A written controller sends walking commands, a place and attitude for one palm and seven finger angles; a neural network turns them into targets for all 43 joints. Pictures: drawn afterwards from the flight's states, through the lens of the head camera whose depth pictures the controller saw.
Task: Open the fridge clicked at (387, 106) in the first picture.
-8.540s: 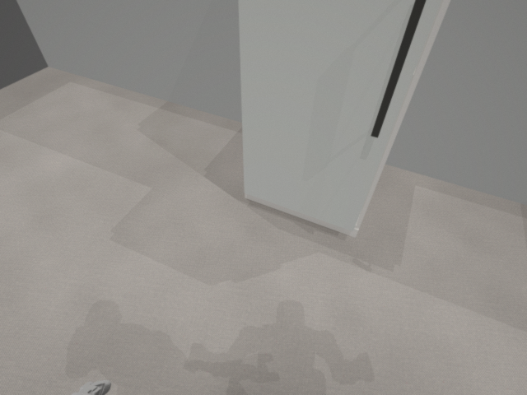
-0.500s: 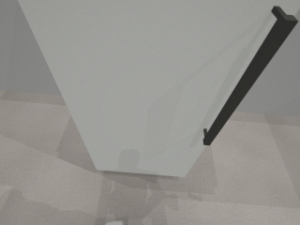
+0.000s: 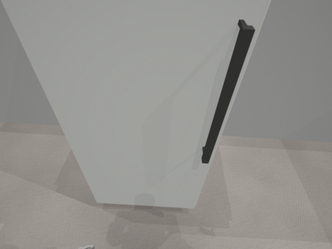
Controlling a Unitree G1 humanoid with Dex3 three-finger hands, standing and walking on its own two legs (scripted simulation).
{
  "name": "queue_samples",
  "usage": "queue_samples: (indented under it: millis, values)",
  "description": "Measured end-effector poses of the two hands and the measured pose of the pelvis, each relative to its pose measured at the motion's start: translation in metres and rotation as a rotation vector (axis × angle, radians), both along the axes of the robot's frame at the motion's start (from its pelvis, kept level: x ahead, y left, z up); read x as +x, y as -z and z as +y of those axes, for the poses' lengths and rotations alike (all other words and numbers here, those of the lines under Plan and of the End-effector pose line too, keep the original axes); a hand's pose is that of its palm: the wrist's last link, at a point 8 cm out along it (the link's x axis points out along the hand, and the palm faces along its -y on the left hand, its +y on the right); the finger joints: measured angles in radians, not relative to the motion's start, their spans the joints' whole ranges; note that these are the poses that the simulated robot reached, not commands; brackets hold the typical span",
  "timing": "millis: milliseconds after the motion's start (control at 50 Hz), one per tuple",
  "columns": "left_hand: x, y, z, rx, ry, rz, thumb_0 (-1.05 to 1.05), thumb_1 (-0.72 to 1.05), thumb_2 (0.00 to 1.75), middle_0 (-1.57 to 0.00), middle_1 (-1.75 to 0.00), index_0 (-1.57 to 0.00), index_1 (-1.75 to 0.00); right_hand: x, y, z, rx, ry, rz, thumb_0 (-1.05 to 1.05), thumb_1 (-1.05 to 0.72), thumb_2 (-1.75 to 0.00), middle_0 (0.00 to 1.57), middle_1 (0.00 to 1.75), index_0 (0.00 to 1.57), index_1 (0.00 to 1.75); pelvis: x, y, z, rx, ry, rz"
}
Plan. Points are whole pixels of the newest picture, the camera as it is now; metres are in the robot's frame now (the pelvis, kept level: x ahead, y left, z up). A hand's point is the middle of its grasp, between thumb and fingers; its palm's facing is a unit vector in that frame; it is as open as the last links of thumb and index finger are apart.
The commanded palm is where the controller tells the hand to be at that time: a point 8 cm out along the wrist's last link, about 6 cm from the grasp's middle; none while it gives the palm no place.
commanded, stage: come to a stop and stand still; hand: right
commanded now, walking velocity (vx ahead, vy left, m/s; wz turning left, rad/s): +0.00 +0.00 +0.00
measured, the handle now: (218, 108) +0.46 -0.13 +0.11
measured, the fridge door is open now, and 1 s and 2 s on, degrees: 0 0 0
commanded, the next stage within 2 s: look again from close up in 1.62 s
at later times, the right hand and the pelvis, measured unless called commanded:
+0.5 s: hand out of the picture +0.02 -0.18 -0.15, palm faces +0.00 +0.97 -0.23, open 7.3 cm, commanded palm none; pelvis +0.01 +0.00 +0.01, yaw +0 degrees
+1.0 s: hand out of the picture +0.05 -0.14 -0.15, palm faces +0.01 +0.97 -0.22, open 7.3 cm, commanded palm none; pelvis +0.05 +0.03 +0.02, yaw -1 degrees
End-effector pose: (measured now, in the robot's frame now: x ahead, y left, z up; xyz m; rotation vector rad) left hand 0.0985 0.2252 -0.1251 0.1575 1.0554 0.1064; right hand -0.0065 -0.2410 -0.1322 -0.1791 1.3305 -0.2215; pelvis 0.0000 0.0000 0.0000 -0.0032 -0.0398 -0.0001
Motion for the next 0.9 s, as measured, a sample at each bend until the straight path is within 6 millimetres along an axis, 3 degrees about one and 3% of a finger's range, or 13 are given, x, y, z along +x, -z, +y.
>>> queue_samples:
  millis: [60,180,320,440,620,900]
  values:
    - [-0.014,0.009,-0.011,-0.031,-0.003,0.032,0.0,0.91,0.9,-0.2,-0.3,-0.2,-0.3,-0.009,-0.009,-0.009,-0.024,0.003,0.014,0.01,-0.91,-0.9,0.2,0.3,0.2,0.3,-0.004,-0.002,-0.007,-0.002,0.002,0.0]
    - [-0.044,0.013,-0.008,-0.022,-0.021,0.106,-0.01,0.93,0.9,-0.2,-0.3,-0.21,-0.3,-0.015,-0.019,-0.015,-0.036,-0.007,0.031,0.01,-0.91,-0.9,0.2,0.3,0.2,0.3,-0.007,-0.008,-0.014,-0.004,0.006,0.014]
    - [-0.082,0.016,-0.003,-0.012,-0.032,0.231,0.0,0.92,0.9,-0.2,-0.3,-0.2,-0.3,-0.003,-0.018,-0.003,-0.006,-0.019,0.022,0.01,-0.91,-0.9,0.2,0.3,0.2,0.3,-0.002,-0.011,-0.011,-0.011,0.013,0.021]
    - [-0.097,0.015,-0.002,-0.021,-0.055,0.288,0.0,0.91,0.9,-0.2,-0.3,-0.2,-0.3,0.014,-0.014,0.015,0.026,-0.047,0.016,0.01,-0.91,-0.9,0.2,0.3,0.2,0.3,0.004,-0.013,-0.005,-0.014,0.008,0.024]
    - [-0.093,0.012,0.002,-0.033,-0.06,0.326,0.0,0.91,0.9,-0.2,-0.3,-0.2,-0.3,0.032,-0.013,0.026,0.027,-0.052,0.025,0.01,-0.93,-0.9,0.2,0.3,0.2,0.3,0.017,-0.016,0.009,-0.014,0.011,0.032]
    - [-0.053,0.012,0.019,-0.028,-0.047,0.309,0.0,0.91,0.9,-0.2,-0.3,-0.2,-0.3,0.047,-0.012,0.046,0.031,-0.037,0.055,0.01,-0.93,-0.9,0.2,0.3,0.2,0.3,0.04,-0.017,0.028,-0.014,0.011,0.037]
